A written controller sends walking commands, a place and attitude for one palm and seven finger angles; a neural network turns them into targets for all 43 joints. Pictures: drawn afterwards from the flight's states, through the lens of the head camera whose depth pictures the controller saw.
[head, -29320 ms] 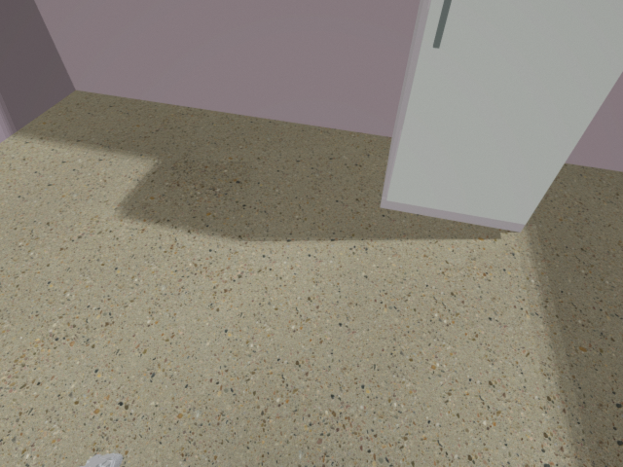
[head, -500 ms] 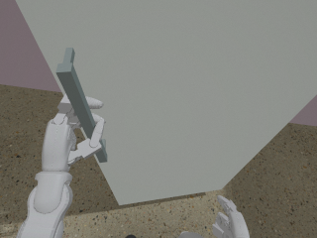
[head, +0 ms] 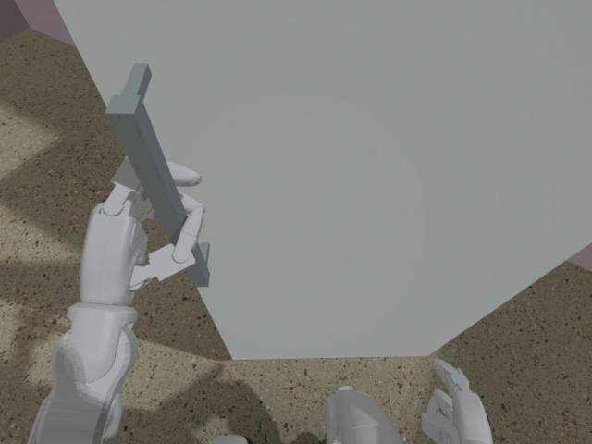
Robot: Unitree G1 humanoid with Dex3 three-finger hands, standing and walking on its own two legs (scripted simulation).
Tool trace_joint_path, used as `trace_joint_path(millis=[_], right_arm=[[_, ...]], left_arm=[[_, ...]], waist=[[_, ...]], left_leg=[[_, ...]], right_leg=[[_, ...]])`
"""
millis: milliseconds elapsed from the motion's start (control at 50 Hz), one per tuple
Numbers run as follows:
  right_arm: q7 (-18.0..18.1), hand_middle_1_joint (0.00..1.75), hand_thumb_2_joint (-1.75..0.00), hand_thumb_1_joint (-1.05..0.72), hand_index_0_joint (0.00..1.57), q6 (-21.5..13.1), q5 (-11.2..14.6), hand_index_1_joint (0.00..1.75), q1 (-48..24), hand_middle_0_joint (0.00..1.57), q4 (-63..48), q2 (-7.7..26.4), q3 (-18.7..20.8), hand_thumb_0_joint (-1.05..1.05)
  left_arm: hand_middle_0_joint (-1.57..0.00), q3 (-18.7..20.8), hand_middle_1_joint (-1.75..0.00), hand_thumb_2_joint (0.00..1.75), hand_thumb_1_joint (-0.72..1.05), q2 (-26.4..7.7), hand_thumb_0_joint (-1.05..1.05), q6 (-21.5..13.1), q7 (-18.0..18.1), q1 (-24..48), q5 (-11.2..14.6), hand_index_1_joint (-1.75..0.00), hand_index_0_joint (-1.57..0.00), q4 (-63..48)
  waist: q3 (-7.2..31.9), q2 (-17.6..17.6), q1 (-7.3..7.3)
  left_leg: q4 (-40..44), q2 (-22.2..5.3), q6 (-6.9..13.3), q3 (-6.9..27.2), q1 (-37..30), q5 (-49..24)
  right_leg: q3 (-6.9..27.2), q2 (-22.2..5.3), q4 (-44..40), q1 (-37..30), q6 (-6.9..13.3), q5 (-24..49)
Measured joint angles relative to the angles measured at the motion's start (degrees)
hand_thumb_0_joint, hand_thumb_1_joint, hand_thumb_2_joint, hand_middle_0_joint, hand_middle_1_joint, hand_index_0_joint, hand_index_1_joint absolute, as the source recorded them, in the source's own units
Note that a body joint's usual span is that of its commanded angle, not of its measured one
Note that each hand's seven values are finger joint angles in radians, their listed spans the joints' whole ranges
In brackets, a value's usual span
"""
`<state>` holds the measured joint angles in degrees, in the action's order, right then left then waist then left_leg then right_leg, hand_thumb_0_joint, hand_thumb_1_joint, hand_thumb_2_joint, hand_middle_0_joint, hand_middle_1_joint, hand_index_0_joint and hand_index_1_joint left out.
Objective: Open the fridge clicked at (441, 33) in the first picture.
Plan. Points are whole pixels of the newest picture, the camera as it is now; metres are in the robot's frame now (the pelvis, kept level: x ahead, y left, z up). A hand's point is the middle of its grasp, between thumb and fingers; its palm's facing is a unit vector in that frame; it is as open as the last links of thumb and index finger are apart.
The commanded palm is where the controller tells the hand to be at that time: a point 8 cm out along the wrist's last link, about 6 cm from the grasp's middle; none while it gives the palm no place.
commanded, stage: walk backward, drawing the door open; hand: left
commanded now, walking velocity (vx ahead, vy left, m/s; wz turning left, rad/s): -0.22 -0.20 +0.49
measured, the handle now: (178, 205) +0.33 +0.14 +0.16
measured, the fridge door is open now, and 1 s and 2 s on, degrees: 31 62 73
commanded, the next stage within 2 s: stop walking and hold the door back in 1.26 s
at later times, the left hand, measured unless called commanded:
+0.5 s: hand (221, 412) +0.15 +0.07 +0.16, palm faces +0.45 -0.87 -0.20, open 6.2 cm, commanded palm +0.09 +0.10 +0.16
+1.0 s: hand out of the picture +0.03 -0.01 +0.16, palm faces +0.79 -0.53 -0.30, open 6.3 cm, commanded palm -0.03 +0.00 +0.16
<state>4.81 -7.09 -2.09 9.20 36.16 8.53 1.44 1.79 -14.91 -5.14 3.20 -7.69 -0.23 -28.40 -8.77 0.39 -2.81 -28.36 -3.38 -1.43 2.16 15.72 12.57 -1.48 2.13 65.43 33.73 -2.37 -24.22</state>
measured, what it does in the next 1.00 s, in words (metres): steps to the right, turning left: right foot, then left foot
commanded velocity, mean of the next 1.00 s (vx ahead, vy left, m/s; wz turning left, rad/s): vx -0.21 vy -0.21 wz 0.64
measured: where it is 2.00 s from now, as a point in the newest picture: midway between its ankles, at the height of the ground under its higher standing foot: outside the picture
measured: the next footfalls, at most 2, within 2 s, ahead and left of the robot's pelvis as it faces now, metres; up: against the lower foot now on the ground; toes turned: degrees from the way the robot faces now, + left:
right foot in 0.18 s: +0.05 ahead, -0.24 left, +0.00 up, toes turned +5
left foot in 0.46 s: -0.05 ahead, -0.07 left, +0.00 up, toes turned +26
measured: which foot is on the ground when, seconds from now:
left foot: down 0.00-0.18, up 0.20-0.44, down 0.46-0.80, up 0.82-1.00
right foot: up 0.00-0.16, down 0.18-0.46, up 0.48-0.80, down 0.82-1.00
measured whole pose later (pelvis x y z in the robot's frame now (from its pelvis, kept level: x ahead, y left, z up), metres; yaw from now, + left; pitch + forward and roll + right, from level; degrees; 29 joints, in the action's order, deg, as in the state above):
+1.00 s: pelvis -0.05 -0.33 -0.01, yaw +37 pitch -1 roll +0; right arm 5.3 -3.6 -0.1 9.7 35.4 12.9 1.7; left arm 16.1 -17.8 -4.8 7.0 -15.4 3.6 -25.8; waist -5.3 0.2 -1.9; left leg -61.1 -0.1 -2.9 -3.8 27.6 31.2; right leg -7.7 -4.7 31.1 15.1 0.1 -14.4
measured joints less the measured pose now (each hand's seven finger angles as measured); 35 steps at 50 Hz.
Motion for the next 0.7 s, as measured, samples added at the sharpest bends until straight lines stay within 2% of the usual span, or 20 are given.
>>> trace_joint_path(millis=[60,140,160,180,200,220,240,280,320,380,440,460,480,500,520,560,600,640,700], right_arm=[[-0.7,0.30,-0.89,-0.90,0.20,-0.5,0.9,0.30,0.2,0.20,0.1,-0.5,-0.6,0.01],[-0.9,0.30,-0.89,-0.90,0.20,-0.7,2.0,0.30,0.8,0.20,-0.5,-1.2,-1.5,0.01],[-1.0,0.30,-0.89,-0.90,0.20,-0.8,2.1,0.30,0.9,0.20,-0.7,-1.5,-1.8,0.01],[-1.2,0.30,-0.89,-0.90,0.20,-0.7,2.2,0.30,0.9,0.20,-0.9,-1.9,-2.2,0.01],[-1.3,0.30,-0.89,-0.90,0.20,-0.5,2.3,0.30,-0.2,0.20,-0.5,-1.4,-2.3,0.01],[-1.4,0.30,-0.89,-0.90,0.20,-0.1,2.0,0.30,-1.6,0.20,0.1,-0.3,-2.0,0.01],[-1.3,0.30,-0.89,-0.90,0.20,0.3,1.9,0.30,-2.6,0.20,0.8,0.5,-1.5,0.01],[-0.9,0.30,-0.89,-0.90,0.20,1.2,1.8,0.30,-3.4,0.20,1.2,1.7,-0.4,0.01],[-0.3,0.30,-0.89,-0.90,0.20,1.9,1.7,0.30,-2.9,0.20,0.5,2.5,0.3,0.01],[0.7,0.30,-0.89,-0.90,0.20,2.5,1.4,0.30,-1.1,0.20,-1.3,3.1,0.6,0.01],[1.3,0.30,-0.90,-0.90,0.19,2.3,0.9,0.30,0.7,0.20,-3.3,3.7,0.5,0.01],[1.3,0.30,-0.90,-0.90,0.19,2.0,0.8,0.30,1.2,0.20,-4.4,4.1,0.6,0.01],[1.4,0.30,-0.90,-0.90,0.19,1.7,0.7,0.30,0.9,0.20,-4.4,3.6,0.9,0.01],[1.2,0.30,-0.90,-0.90,0.19,1.5,0.6,0.30,0.3,0.20,-3.8,2.8,1.1,0.01],[0.9,0.30,-0.90,-0.90,0.19,1.4,0.5,0.30,-0.1,0.20,-3.1,2.0,1.0,0.01],[0.0,0.30,-0.90,-0.91,0.19,1.1,0.5,0.30,-0.2,0.20,-1.8,0.7,0.4,0.01],[-0.7,0.30,-0.90,-0.90,0.19,0.8,0.9,0.30,0.2,0.20,-1.0,-0.1,-0.4,0.01],[-1.1,0.30,-0.89,-0.90,0.20,0.6,1.3,0.30,0.7,0.20,-1.0,-0.4,-1.2,0.01],[-1.3,0.30,-0.89,-0.90,0.20,0.3,2.0,0.30,1.4,0.20,-1.3,-0.9,-2.2,0.01]], left_arm=[[-0.47,0.4,-1.40,0.79,0.63,0.3,-0.02,1.0,0.2,0.4,0.4,-1.37,-0.30,0.7],[-0.47,3.0,-1.40,0.81,0.64,-0.4,-0.02,1.8,1.4,-0.6,2.1,-1.38,-0.29,1.7],[-0.46,4.0,-1.40,0.82,0.64,-0.8,-0.02,2.1,1.8,-0.8,2.5,-1.38,-0.29,1.8],[-0.46,5.5,-1.40,0.82,0.64,-1.8,-0.03,2.6,2.3,-1.0,2.9,-1.37,-0.28,1.5],[-0.46,6.9,-1.40,0.82,0.64,-1.3,-0.04,2.3,2.8,-0.9,2.7,-1.36,-0.27,1.7],[-0.46,7.8,-1.40,0.83,0.65,-0.3,-0.04,2.2,3.2,-0.9,2.4,-1.36,-0.27,1.9],[-0.46,8.2,-1.40,0.83,0.65,0.2,-0.04,2.3,3.3,-1.1,2.4,-1.36,-0.27,2.1],[-0.46,8.6,-1.40,0.82,0.65,0.6,-0.03,2.4,3.2,-2.2,2.6,-1.36,-0.27,1.7],[-0.46,8.4,-1.40,0.81,0.66,0.8,-0.03,2.0,2.7,-3.4,2.6,-1.37,-0.28,1.1],[-0.46,7.5,-1.40,0.81,0.66,0.4,-0.03,1.8,1.8,-4.9,2.4,-1.37,-0.29,-1.0],[-0.46,6.0,-1.40,0.81,0.65,-0.3,-0.03,1.2,1.3,-5.7,2.5,-1.37,-0.31,-3.6],[-0.46,5.7,-1.40,0.82,0.65,-0.5,-0.03,1.0,1.3,-5.6,2.7,-1.37,-0.31,-4.7],[-0.46,5.6,-1.40,0.82,0.64,-1.1,-0.03,0.3,1.3,-4.7,2.9,-1.37,-0.31,-4.7],[-0.46,5.6,-1.40,0.82,0.64,-1.5,-0.03,-0.8,1.3,-3.6,2.5,-1.38,-0.32,-4.0],[-0.46,5.6,-1.40,0.83,0.64,-1.8,-0.03,-1.4,1.1,-3.1,2.1,-1.38,-0.33,-3.2],[-0.46,5.5,-1.40,0.82,0.62,-2.2,-0.03,-1.5,0.9,-2.8,1.2,-1.38,-0.33,-1.7],[-0.46,5.3,-1.40,0.82,0.62,-2.2,-0.02,-1.0,0.8,-2.9,0.8,-1.39,-0.34,-0.6],[-0.46,5.2,-1.40,0.81,0.63,-1.9,-0.01,-0.2,1.0,-3.1,1.1,-1.39,-0.35,0.2],[-0.46,6.3,-1.40,0.81,0.64,-2.0,0.00,0.7,1.9,-4.0,2.2,-1.40,-0.35,1.5]], waist=[[-0.4,1.6,1.55],[1.5,3.3,2.64],[2.3,3.2,2.78],[3.5,1.6,3.04],[3.6,2.1,3.25],[2.9,3.5,2.68],[2.4,3.9,2.17],[1.6,3.1,1.62],[1.1,2.0,0.99],[1.6,-0.2,0.66],[3.4,-1.2,0.63],[4.1,-0.9,0.72],[3.5,-1.9,0.84],[2.2,-2.8,1.19],[1.2,-3.1,1.21],[0.4,-2.3,1.01],[0.3,-0.7,1.54],[0.7,0.8,2.33],[1.8,2.5,2.91]], left_leg=[[2.6,-2.5,-2.2,3.2,-0.2,-2.5],[1.3,-4.5,-3.9,7.3,2.2,-2.6],[-0.3,-4.4,-3.8,8.3,3.6,-1.9],[-2.9,-3.4,-3.2,8.4,5.5,0.2],[-7.9,-3.6,-2.4,8.8,8.2,5.1],[-15.2,-3.1,-1.6,8.7,11.1,10.5],[-23.4,-1.6,-1.1,7.7,13.7,14.7],[-37.5,1.3,-1.0,3.2,17.0,17.8],[-42.2,2.6,-1.3,-2.1,16.8,18.5],[-34.5,3.0,-0.8,-8.2,12.1,19.9],[-16.5,2.3,-0.5,-10.5,4.7,14.0],[-9.7,1.9,0.8,-10.1,2.0,8.4],[-9.0,2.4,3.4,-9.7,2.1,6.6],[-9.6,2.5,4.4,-9.2,2.0,6.5],[-9.2,2.3,4.4,-8.0,1.5,6.4],[-6.2,1.1,3.2,-4.9,0.4,4.5],[-2.1,-0.6,1.6,-2.2,-0.6,1.4],[1.1,-2.1,0.5,-0.3,-1.1,-1.2],[3.2,-3.6,-1.1,1.9,-0.8,-3.3]], right_leg=[[1.5,-1.6,-7.4,-1.6,-0.5,4.4],[2.3,-2.6,-22.2,-10.4,-1.0,3.7],[2.0,-2.9,-27.5,-13.7,-1.1,5.0],[2.0,-4.1,-33.4,-16.9,-0.6,6.7],[1.4,-3.6,-33.7,-16.4,-0.1,7.7],[0.2,-3.0,-31.9,-15.6,0.5,7.9],[-0.8,-3.3,-30.5,-15.1,1.0,7.9],[-2.1,-4.6,-30.1,-15.5,1.9,7.9],[-3.9,-5.7,-31.3,-16.6,2.7,8.6],[-7.2,-6.9,-32.6,-17.0,3.5,9.2],[-10.5,-6.7,-30.8,-14.5,4.3,8.6],[-11.2,-6.4,-27.8,-12.4,4.4,7.6],[-9.5,-6.3,-22.7,-10.2,3.4,3.6],[-6.8,-5.3,-16.5,-8.4,2.4,-1.1],[-4.4,-3.8,-10.4,-6.8,1.5,-3.6],[-2.0,-1.3,-2.2,-4.1,0.5,-3.2],[-1.3,-0.6,-0.7,-2.6,-0.2,0.2],[-0.7,-1.0,-4.3,-3.1,-0.6,2.8],[0.3,-1.9,-12.6,-6.5,-0.9,2.8]])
